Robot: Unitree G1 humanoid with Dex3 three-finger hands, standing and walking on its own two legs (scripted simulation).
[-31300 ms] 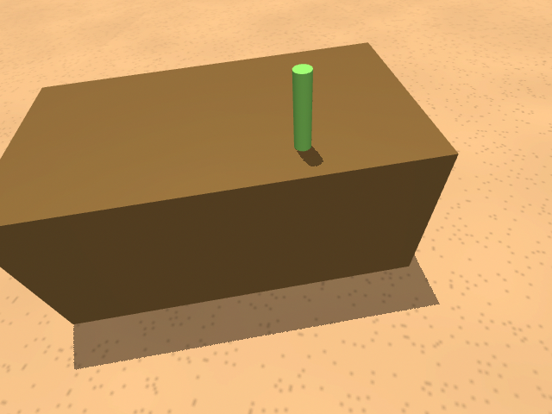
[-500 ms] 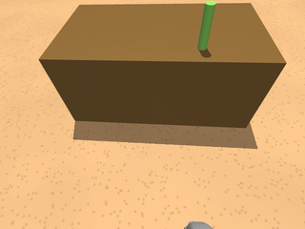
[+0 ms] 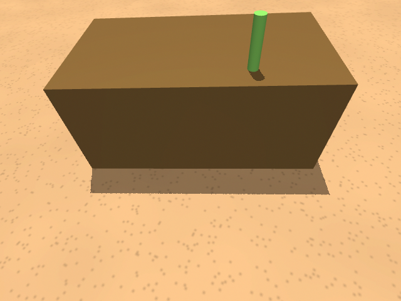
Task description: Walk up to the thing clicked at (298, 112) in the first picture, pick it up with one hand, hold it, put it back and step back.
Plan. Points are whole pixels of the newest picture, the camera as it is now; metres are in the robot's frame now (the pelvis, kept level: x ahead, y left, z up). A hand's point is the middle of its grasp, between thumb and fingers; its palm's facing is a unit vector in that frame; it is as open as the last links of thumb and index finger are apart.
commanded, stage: step back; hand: right
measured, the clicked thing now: (256, 43) +1.10 -0.21 -0.05
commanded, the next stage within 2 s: stand in 0.46 s
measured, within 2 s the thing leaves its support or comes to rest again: neither
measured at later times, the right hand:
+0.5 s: hand (343, 300) +0.16 -0.26 -0.15, palm faces -0.02 +0.93 -0.37, open 7.4 cm
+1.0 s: hand out of the picture +0.11 -0.26 -0.14, palm faces -0.04 +0.95 -0.32, open 7.4 cm
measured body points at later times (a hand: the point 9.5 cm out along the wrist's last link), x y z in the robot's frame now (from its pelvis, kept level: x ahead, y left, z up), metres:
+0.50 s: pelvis +0.04 +0.00 +0.00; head +0.06 +0.01 +0.45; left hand +0.15 +0.30 -0.13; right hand +0.16 -0.30 -0.12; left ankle +0.01 +0.11 -0.73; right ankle +0.03 -0.13 -0.73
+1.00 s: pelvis +0.01 -0.01 +0.02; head +0.01 -0.02 +0.46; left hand +0.08 +0.29 -0.11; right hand +0.11 -0.31 -0.12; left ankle +0.01 +0.11 -0.73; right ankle +0.03 -0.13 -0.73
